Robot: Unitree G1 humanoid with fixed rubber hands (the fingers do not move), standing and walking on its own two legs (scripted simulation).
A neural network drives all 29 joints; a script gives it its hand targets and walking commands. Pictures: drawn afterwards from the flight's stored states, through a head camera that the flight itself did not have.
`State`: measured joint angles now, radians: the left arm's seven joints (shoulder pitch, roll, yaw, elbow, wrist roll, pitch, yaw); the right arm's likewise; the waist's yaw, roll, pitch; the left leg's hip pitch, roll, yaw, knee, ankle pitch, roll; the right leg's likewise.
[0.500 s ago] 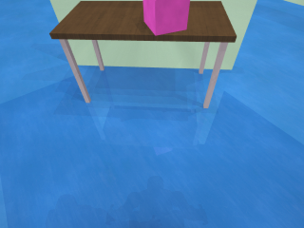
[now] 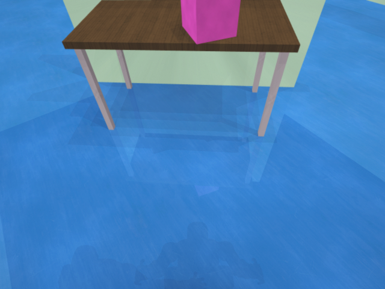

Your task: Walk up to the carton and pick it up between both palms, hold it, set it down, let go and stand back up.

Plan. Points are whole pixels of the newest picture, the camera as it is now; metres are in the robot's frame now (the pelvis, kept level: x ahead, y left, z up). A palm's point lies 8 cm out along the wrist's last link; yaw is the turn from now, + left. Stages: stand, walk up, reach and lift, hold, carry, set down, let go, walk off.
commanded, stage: walk up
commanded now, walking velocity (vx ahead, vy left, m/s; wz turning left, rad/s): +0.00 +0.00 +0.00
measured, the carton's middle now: (208, 10) +1.34 -0.09 +0.02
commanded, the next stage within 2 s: none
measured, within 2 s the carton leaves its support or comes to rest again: neither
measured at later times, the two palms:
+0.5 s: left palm out of the picture +0.11 +0.34 -0.14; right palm out of the picture +0.10 -0.30 -0.11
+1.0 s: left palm (87, 210) +0.34 +0.31 -0.14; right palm (320, 229) +0.27 -0.32 -0.14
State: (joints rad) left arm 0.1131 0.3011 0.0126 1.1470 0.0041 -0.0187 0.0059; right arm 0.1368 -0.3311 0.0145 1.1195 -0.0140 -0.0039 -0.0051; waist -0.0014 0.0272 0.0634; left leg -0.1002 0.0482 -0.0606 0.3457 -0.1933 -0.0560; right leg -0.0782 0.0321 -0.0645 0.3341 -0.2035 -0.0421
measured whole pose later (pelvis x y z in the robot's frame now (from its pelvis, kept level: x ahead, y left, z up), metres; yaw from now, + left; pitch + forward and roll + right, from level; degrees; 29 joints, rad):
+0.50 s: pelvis +0.07 +0.03 -0.02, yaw -6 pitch -5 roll +2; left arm 0.32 0.41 0.08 0.98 0.03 -0.03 -0.06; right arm 0.25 -0.38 -0.09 0.91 -0.03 -0.06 0.05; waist 0.02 -0.07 0.10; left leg -0.16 0.03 0.14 0.59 -0.33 0.01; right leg -0.40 -0.02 0.04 0.98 -0.40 -0.01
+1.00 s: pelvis +0.24 +0.01 -0.05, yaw -6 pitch -4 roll -1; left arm 0.25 0.39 0.06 0.89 0.02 -0.05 -0.04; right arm 0.28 -0.41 -0.09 0.87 -0.03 -0.08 0.08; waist 0.01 0.02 0.07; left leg -0.40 0.05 0.07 0.83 -0.34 0.02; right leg -0.33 -0.08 -0.06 0.92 -0.52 -0.04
